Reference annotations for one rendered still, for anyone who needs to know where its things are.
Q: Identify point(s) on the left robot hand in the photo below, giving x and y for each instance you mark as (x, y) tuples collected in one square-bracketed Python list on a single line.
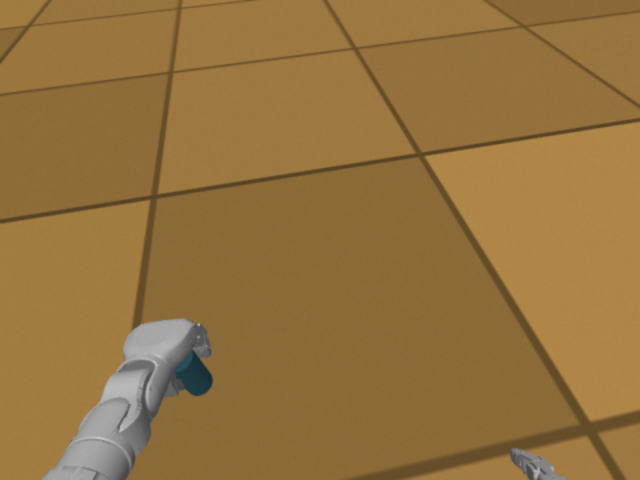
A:
[(170, 340)]

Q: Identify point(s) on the right robot hand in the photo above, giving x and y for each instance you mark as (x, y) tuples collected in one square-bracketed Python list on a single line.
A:
[(536, 468)]

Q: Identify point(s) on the can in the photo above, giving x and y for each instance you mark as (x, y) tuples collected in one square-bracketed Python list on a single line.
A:
[(195, 376)]

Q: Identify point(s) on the left robot arm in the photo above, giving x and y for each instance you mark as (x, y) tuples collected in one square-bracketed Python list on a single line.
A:
[(117, 429)]

